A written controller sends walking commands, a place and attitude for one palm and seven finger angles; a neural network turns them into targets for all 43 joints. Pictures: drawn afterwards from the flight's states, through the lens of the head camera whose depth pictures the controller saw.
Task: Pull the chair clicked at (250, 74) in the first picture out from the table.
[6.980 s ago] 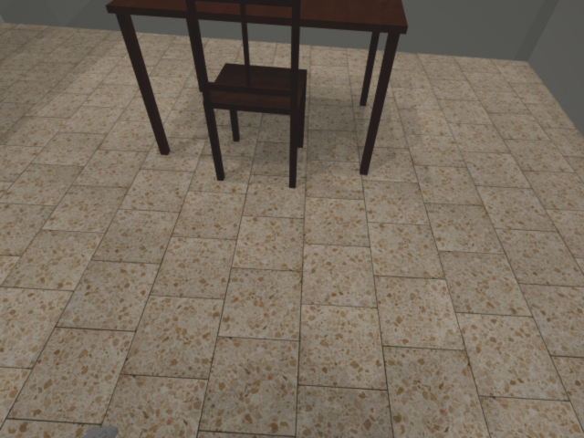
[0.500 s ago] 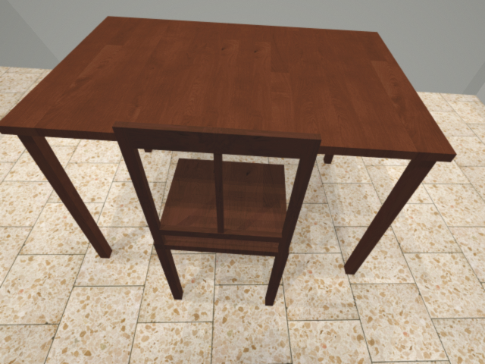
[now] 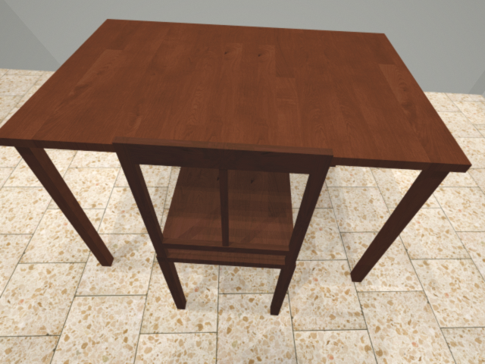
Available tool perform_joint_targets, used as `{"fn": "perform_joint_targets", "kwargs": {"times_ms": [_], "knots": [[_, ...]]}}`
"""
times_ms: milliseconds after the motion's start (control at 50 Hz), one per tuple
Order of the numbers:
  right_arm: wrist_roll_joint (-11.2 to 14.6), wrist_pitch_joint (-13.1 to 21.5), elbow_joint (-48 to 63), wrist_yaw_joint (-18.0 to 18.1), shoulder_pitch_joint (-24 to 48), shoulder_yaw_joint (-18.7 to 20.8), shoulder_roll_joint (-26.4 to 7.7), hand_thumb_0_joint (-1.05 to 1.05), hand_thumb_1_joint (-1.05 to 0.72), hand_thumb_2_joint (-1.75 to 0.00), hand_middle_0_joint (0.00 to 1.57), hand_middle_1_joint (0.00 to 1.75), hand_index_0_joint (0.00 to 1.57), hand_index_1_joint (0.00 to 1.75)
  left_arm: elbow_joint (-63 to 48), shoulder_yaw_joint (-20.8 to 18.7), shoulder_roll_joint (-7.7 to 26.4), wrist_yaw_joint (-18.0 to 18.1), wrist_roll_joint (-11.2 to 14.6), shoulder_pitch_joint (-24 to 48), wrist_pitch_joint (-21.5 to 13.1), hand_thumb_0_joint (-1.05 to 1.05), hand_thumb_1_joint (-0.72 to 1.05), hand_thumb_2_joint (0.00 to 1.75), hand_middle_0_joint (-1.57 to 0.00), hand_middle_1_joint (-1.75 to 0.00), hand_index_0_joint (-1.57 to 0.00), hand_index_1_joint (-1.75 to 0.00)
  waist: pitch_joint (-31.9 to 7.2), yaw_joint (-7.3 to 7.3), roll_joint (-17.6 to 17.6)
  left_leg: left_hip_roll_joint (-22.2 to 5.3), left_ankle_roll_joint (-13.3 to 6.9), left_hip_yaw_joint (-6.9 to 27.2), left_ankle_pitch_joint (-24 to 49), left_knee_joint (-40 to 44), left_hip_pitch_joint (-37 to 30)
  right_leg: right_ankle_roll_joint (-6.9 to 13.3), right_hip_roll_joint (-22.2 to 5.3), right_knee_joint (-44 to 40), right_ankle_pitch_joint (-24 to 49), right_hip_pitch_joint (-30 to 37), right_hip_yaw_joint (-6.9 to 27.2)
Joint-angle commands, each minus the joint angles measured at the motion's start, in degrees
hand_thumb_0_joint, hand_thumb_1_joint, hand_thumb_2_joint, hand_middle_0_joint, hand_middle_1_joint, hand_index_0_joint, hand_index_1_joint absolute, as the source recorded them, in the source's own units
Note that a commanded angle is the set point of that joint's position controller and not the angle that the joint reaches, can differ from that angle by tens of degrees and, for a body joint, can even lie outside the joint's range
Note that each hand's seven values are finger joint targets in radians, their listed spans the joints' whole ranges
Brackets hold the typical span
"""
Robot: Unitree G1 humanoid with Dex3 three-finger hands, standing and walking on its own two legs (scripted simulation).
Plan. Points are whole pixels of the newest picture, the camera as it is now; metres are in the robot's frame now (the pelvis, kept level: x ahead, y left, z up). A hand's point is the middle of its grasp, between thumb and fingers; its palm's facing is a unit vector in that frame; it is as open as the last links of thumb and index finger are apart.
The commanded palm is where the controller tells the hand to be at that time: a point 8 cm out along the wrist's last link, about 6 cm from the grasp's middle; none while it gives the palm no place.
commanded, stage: look again from close up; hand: left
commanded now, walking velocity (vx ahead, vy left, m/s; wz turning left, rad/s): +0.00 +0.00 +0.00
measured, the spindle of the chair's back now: (224, 211) +0.46 +0.07 -0.09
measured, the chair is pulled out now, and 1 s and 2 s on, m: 0.00 0.00 0.00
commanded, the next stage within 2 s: raise the hand toward the chair's back in 0.32 s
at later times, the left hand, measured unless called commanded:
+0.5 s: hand out of the picture +0.05 +0.19 -0.15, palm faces +0.14 -0.97 -0.22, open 7.3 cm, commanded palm +0.11 +0.22 -0.07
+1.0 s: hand out of the picture +0.13 +0.18 -0.08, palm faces +0.07 -1.00 -0.05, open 10.6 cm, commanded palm +0.13 +0.23 -0.06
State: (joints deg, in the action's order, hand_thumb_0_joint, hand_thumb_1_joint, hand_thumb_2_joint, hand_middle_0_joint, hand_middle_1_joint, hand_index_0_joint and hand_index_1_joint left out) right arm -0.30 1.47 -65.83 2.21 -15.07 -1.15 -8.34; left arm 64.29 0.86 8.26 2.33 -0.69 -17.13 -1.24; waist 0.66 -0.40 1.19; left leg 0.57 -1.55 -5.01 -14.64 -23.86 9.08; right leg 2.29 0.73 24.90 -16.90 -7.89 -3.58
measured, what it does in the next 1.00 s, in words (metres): lowers itself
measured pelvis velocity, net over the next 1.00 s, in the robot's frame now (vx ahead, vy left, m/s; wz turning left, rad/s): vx -0.06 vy -0.01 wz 0.03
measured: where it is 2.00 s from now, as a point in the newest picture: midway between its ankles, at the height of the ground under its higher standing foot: outside the picture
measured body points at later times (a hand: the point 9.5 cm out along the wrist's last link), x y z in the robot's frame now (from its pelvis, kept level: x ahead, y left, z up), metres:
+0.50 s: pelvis +0.01 +0.00 +0.00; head +0.04 +0.00 +0.45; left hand +0.04 +0.24 -0.13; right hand +0.02 -0.23 -0.15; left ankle -0.02 +0.10 -0.74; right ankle -0.04 -0.09 -0.74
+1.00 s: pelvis -0.06 -0.01 -0.12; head +0.02 +0.00 +0.33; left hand +0.13 +0.23 -0.07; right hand +0.19 -0.22 -0.17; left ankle -0.02 +0.10 -0.74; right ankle -0.04 -0.09 -0.74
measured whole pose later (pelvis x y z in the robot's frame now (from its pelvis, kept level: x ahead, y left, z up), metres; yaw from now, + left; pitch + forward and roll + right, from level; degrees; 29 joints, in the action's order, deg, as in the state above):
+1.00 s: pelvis -0.06 -0.01 -0.12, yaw +2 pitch +16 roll -2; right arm 1.3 12.0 -27.8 0.0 -7.4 0.0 -13.5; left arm -1.9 -7.9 12.6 -14.2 14.1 -25.9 -25.7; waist -7.3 -2.6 0.4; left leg -0.5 -0.2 1.8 -31.3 -73.3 58.1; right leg 4.7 0.7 71.5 -33.6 -54.2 -8.5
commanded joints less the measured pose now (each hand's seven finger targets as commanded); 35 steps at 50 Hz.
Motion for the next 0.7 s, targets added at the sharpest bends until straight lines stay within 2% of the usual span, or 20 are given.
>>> {"fn": "perform_joint_targets", "kwargs": {"times_ms": [0,80,120,260,300,380,400,420,440,460,480,500,520,540,560,580,600,620,640,680], "knots": [[-0.1,0.8,1.3,0.2,-3.4,0.7,-4.3,0.00,-0.90,-0.90,0.20,0.30,0.20,0.30,-1.4,-1.1,5.2,0.3,0.0,-4.1,-0.7,0.00,0.90,0.90,-0.20,-0.30,-0.20,-0.30,2.6,-0.20,-1.3,-6.9,-0.9,6.2,15.1,3.8,-1.3,0.0,-6.9,-3.9,15.8,-2.4,6.0],[-0.2,0.8,1.4,0.2,-3.3,0.6,-4.8,0.00,-0.90,-0.90,0.20,0.30,0.20,0.30,-1.3,-1.1,5.4,0.3,0.1,-4.1,-0.7,0.00,0.90,0.90,-0.20,-0.30,-0.20,-0.30,1.8,-0.20,-0.9,-6.8,-0.8,6.4,15.6,3.9,-2.0,0.0,-7.3,-3.9,16.9,-1.6,6.0],[-0.2,0.8,1.3,0.1,-3.1,0.6,-4.8,0.00,-0.90,-0.90,0.20,0.30,0.20,0.30,-1.2,-1.1,5.4,0.3,0.0,-4.2,-0.8,0.00,0.90,0.90,-0.20,-0.30,-0.20,-0.30,2.7,-0.28,-0.2,-6.7,-0.8,6.4,15.0,4.1,-1.8,0.0,-7.4,-4.2,17.5,-1.8,6.2],[-0.2,0.8,0.9,0.3,-3.8,0.6,-4.8,0.00,-0.90,-0.90,0.20,0.30,0.20,0.30,-1.2,-1.1,5.7,0.4,0.1,-4.2,-0.9,0.00,0.90,0.90,-0.20,-0.30,-0.20,-0.30,0.8,-0.11,-1.3,-6.8,-0.7,6.5,17.6,4.0,-3.2,0.3,-7.6,-4.0,20.2,-0.1,6.0],[-0.1,0.7,0.8,0.3,-3.5,0.5,-4.5,0.00,-0.90,-0.90,0.20,0.30,0.20,0.30,-1.2,-1.1,5.5,0.3,0.1,-4.3,-0.8,0.00,0.90,0.90,-0.20,-0.30,-0.20,-0.30,2.9,-0.29,-0.7,-6.8,-0.8,6.3,16.3,4.5,-2.6,0.0,-7.4,-4.7,18.8,-0.8,5.7],[-0.2,0.8,0.6,0.3,-4.0,0.6,-4.6,0.00,-0.90,-0.90,0.20,0.30,0.20,0.30,-0.9,-1.0,5.3,0.4,0.1,-4.6,-0.8,0.00,0.90,0.90,-0.20,-0.30,-0.20,-0.30,2.1,-0.19,-1.2,-6.7,-0.8,6.5,16.5,4.5,-3.4,0.1,-7.5,-4.8,18.7,-0.5,5.9],[-0.7,0.1,7.0,-0.5,1.0,2.2,-9.3,0.00,-0.90,-0.90,0.20,0.30,0.20,0.30,-6.5,-0.3,13.7,0.8,0.8,0.0,-1.2,0.00,0.90,0.90,-0.20,-0.30,-0.20,-0.30,8.0,1.72,-4.2,-2.6,-1.6,9.1,20.4,4.4,0.9,1.2,-3.4,0.5,14.5,-7.6,4.5],[2.9,7.2,24.8,2.0,0.5,2.4,-17.4,0.00,-0.90,-0.90,0.20,0.30,0.20,0.30,-82.3,-8.3,18.9,1.8,12.7,32.0,-9.0,0.00,0.88,0.89,-0.20,-0.30,-0.20,-0.30,-7.5,6.86,-10.7,-1.6,-0.9,4.3,24.7,-0.5,-6.4,-0.8,-0.2,-3.6,15.6,-7.6,2.3],[2.1,11.7,20.5,2.2,-0.3,3.1,-14.1,0.00,-0.90,-0.90,0.20,0.30,0.20,0.30,-68.7,-4.5,14.7,2.4,9.4,13.1,-4.7,0.00,0.85,0.88,-0.20,-0.29,-0.20,-0.29,-8.9,2.92,-13.8,-2.7,-1.0,2.1,30.4,0.1,-10.9,0.3,0.0,-0.6,12.4,-5.0,3.4],[2.7,12.9,20.0,1.5,-0.9,3.2,-13.1,0.00,-0.90,-0.90,0.20,0.30,0.20,0.30,-62.5,-0.8,5.5,3.0,9.7,1.5,0.3,0.00,0.83,0.87,-0.19,-0.29,-0.19,-0.29,-6.7,3.90,-7.2,-3.3,-1.0,4.6,32.7,-0.6,-7.8,-0.5,0.1,0.0,11.3,-6.9,1.1],[2.9,13.5,20.6,1.1,-1.0,3.2,-13.9,0.00,-0.90,-0.90,0.20,0.30,0.20,0.30,-64.7,1.1,3.0,2.6,10.2,2.4,0.2,0.00,0.81,0.86,-0.19,-0.29,-0.19,-0.29,-4.9,4.61,-1.1,-3.0,-1.6,5.7,31.2,-2.9,-4.4,-1.2,0.4,1.2,14.4,-8.6,-0.4],[2.7,14.4,21.6,1.1,-0.9,4.1,-13.9,0.00,-0.90,-0.90,0.20,0.30,0.20,0.30,-61.9,-0.7,2.9,1.6,10.1,-0.4,-0.7,0.00,0.78,0.85,-0.19,-0.28,-0.19,-0.28,-3.7,5.53,4.3,-2.3,-2.0,5.8,27.3,-5.6,-0.8,-1.9,0.8,2.6,15.0,-12.9,-1.2],[1.6,15.7,23.7,0.3,-0.9,4.7,-15.0,0.00,-0.90,-0.90,0.20,0.30,0.20,0.30,-63.0,-1.6,3.5,0.5,9.8,0.7,-4.0,0.00,0.76,0.84,-0.19,-0.28,-0.19,-0.28,-6.2,6.15,5.8,-1.5,-1.9,6.6,22.6,-9.4,3.1,-2.2,0.2,5.9,14.9,-16.7,-1.6],[0.5,16.7,25.5,-0.4,0.2,5.1,-14.8,0.00,-0.90,-0.90,0.20,0.30,0.20,0.30,-62.8,-3.2,4.3,-0.7,9.2,0.7,-7.9,0.00,0.74,0.83,-0.18,-0.27,-0.18,-0.27,-9.2,5.84,6.4,-0.9,-1.4,7.1,19.6,-13.3,7.5,-2.4,-0.1,10.0,13.6,-20.3,-1.7],[-0.3,17.2,27.7,-1.2,1.5,5.7,-14.4,0.00,-0.90,-0.90,0.20,0.30,0.20,0.30,-62.1,-4.6,4.5,-2.2,9.4,-4.2,-11.7,0.00,0.71,0.82,-0.18,-0.27,-0.18,-0.27,-13.2,3.88,6.3,-0.3,-0.6,7.4,17.2,-16.9,11.3,-2.3,-0.3,14.4,12.9,-22.5,-1.4],[-0.7,17.3,29.9,-2.1,3.6,6.2,-14.1,0.00,-0.90,-0.90,0.20,0.30,0.20,0.30,-59.9,-6.5,4.2,-4.5,10.5,-11.1,-15.3,0.00,0.69,0.81,-0.18,-0.27,-0.18,-0.27,-16.5,1.07,7.1,0.2,0.3,7.4,14.9,-20.0,15.7,-2.4,-0.8,18.0,14.1,-23.0,-0.4],[-0.2,16.8,31.9,-3.3,5.2,6.2,-13.6,0.00,-0.90,-0.90,0.20,0.30,0.20,0.30,-55.7,-8.5,4.1,-7.4,12.0,-18.4,-18.4,0.00,0.67,0.80,-0.18,-0.26,-0.18,-0.26,-16.5,-1.57,5.5,1.0,1.2,6.9,13.7,-22.2,20.0,-2.2,-1.3,20.8,17.3,-22.1,1.1],[-0.2,16.4,33.7,-4.2,6.5,6.3,-13.8,0.00,-0.90,-0.90,0.20,0.30,0.20,0.30,-55.8,-9.0,3.5,-10.6,13.7,-18.8,-22.6,0.00,0.64,0.79,-0.17,-0.26,-0.17,-0.26,-17.8,-2.31,7.3,1.5,1.7,6.6,10.9,-24.9,25.2,-2.1,-1.5,24.0,17.1,-23.3,1.6],[0.1,16.0,34.9,-4.8,7.4,6.6,-13.6,0.00,-0.90,-0.90,0.20,0.30,0.20,0.30,-55.5,-11.2,4.2,-14.0,15.2,-18.8,-27.1,0.00,0.62,0.78,-0.17,-0.26,-0.17,-0.26,-17.7,-3.00,7.1,1.9,2.1,6.2,8.5,-27.8,30.3,-2.0,-1.7,26.7,16.7,-24.7,3.4],[0.4,15.9,38.0,-6.0,9.1,6.9,-13.8,0.00,-0.90,-0.90,0.20,0.30,0.20,0.30,-57.9,-12.8,5.8,-20.9,17.4,-16.2,-35.7,0.00,0.57,0.76,-0.17,-0.25,-0.17,-0.25,-18.5,-3.21,3.2,2.3,2.5,6.3,4.1,-33.3,38.1,-1.8,-2.1,31.4,12.6,-28.9,6.5]]}}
